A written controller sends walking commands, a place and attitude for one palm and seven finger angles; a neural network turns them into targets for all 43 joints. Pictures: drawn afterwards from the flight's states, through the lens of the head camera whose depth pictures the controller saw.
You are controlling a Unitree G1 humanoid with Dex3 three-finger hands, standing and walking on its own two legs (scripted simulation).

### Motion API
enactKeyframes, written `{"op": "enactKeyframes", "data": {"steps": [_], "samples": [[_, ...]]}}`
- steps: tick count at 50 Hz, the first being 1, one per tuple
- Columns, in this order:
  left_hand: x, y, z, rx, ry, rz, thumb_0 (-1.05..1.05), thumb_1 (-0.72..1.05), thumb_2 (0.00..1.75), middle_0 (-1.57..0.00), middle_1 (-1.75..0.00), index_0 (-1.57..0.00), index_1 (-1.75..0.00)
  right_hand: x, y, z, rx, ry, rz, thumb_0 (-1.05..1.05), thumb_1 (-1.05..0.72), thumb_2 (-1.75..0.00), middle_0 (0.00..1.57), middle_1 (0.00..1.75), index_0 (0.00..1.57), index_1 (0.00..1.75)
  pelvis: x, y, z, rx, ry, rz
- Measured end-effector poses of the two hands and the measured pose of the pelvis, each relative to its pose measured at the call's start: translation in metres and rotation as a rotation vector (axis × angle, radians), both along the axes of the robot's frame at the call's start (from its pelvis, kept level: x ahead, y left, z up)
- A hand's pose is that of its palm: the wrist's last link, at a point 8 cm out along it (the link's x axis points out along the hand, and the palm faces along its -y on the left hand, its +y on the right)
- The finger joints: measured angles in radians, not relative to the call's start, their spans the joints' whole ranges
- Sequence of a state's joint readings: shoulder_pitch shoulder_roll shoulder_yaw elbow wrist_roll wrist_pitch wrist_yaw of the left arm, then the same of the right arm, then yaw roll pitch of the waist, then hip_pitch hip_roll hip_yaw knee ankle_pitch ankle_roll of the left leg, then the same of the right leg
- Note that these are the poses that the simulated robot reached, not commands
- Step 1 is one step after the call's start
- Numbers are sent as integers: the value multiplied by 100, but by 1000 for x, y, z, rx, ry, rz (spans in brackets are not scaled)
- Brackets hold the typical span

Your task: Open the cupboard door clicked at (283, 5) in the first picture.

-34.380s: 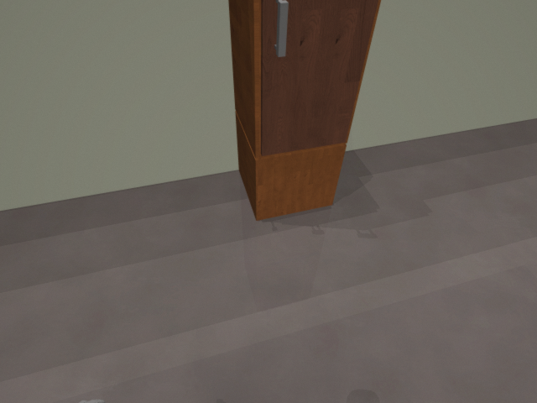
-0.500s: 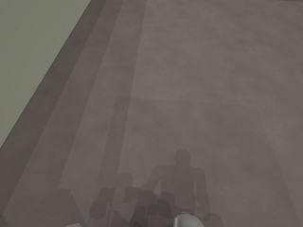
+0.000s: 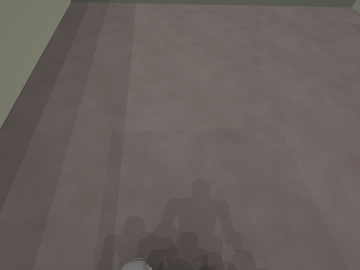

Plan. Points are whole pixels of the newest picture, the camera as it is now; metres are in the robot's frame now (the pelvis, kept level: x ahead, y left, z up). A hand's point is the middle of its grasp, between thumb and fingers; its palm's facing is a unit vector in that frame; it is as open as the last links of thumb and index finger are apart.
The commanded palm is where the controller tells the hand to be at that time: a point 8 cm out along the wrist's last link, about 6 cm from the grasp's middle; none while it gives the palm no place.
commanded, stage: walk to a spot facing it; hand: left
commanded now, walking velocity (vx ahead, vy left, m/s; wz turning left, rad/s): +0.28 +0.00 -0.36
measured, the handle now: out of the picture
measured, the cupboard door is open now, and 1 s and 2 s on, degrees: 41 41 41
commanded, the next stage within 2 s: turn to face it in 0.06 s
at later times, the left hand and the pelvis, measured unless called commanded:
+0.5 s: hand (130, 209) +0.30 +0.15 -0.16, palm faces +0.04 -0.98 -0.20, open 7.3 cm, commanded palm none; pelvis +0.20 -0.02 +0.00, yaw +3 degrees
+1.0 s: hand (113, 202) +0.31 +0.21 -0.16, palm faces +0.33 -0.91 -0.26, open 7.4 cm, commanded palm none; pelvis +0.27 -0.02 +0.00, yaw +19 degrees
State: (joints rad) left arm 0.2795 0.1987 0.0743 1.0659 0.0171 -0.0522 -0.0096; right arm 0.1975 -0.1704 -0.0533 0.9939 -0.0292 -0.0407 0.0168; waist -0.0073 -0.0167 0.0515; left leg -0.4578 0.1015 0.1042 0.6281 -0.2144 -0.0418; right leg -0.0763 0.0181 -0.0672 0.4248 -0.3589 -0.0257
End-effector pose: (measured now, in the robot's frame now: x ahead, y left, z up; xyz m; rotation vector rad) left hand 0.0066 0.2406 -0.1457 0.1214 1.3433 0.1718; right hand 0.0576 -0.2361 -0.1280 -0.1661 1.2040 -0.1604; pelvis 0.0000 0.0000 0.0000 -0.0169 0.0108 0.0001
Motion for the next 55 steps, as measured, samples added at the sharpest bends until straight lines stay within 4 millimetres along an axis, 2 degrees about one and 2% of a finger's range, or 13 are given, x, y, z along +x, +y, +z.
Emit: {"op": "enactKeyframes", "data": {"steps": [3, 7, 13, 17, 21, 26, 30, 34, 37, 41, 46, 51, 55], "samples": [[11, 10, -15, -14, 71, 7, -1, 93, 89, -20, -30, -20, -30, 52, 9, -5, -24, -81, 14, 0, -91, -90, 20, 30, 20, 30, 34, 12, -12, -1, -9, -30], [54, 13, -11, -17, 95, -36, 0, 92, 89, -20, -30, -20, -30, 77, 18, -1, -19, -98, -24, 0, -91, -90, 20, 30, 20, 30, 69, 16, -7, 18, -9, -73], [161, -2, 10, -14, -28, -110, 1, 92, 89, -19, -30, -20, -30, 68, 11, 0, -9, 38, -113, -1, -94, -90, 20, 30, 20, 30, 116, 11, 7, 16, 3, -100], [228, -17, 13, 15, -133, -145, 1, 93, 89, -20, -30, -20, -30, 51, 3, -14, 29, 187, -144, -1, -93, -90, 20, 30, 20, 30, 148, -6, 0, 28, -5, -66], [269, -31, 12, 33, -208, -117, 0, 92, 89, -20, -30, -20, -30, 53, -4, -28, 63, 326, -133, 0, -92, -90, 20, 30, 20, 30, 177, -18, -9, 29, -9, -7], [278, -36, 14, 21, -206, -25, 0, 92, 89, -20, -30, -20, -30, 106, -8, -18, 53, 320, -76, 0, -92, -90, 20, 30, 20, 30, 200, -20, 0, 28, -6, 63], [277, -20, 6, 23, -180, 37, -1, 93, 89, -20, -30, -21, -30, 170, -5, -11, 27, 229, 5, 1, -91, -90, 20, 30, 20, 30, 217, -15, -1, 24, 2, 117], [268, 2, -16, 9, -137, 103, -1, 92, 89, -20, -30, -21, -30, 236, 2, -15, -20, 112, 97, 0, -91, -90, 20, 30, 20, 30, 233, 0, -16, 2, 6, 164], [261, 15, -19, 26, -81, 131, 0, 92, 89, -20, -30, -20, -30, 272, 6, -10, -47, 43, 135, 0, -91, -90, 20, 30, 20, 30, 241, 5, -17, 1, 19, 183], [265, 23, -4, 47, -84, 177, 0, 91, 89, -20, -30, -20, -30, 305, 8, 0, -65, 12, 196, 0, -91, -90, 20, 30, 20, 30, 251, 4, -7, 1, 33, 220], [274, 20, 14, 79, -129, 223, 0, 91, 89, -20, -30, -20, -30, 331, 3, 3, -53, 18, 263, 0, -91, -90, 20, 30, 20, 30, 261, -6, 1, -1, 31, 274], [281, 4, 25, 120, -166, 263, 0, 91, 89, -20, -30, -20, -30, 355, -12, -10, -26, 41, 313, 0, -91, -90, 20, 30, 20, 30, 273, -27, -2, 8, 24, 342], [270, -15, 27, 161, -178, 304, 0, 91, 89, -20, -30, -20, -30, 380, -24, -24, -5, 53, 358, 0, -91, -90, 20, 30, 20, 30, 281, -45, -9, 31, 17, 402]]}}
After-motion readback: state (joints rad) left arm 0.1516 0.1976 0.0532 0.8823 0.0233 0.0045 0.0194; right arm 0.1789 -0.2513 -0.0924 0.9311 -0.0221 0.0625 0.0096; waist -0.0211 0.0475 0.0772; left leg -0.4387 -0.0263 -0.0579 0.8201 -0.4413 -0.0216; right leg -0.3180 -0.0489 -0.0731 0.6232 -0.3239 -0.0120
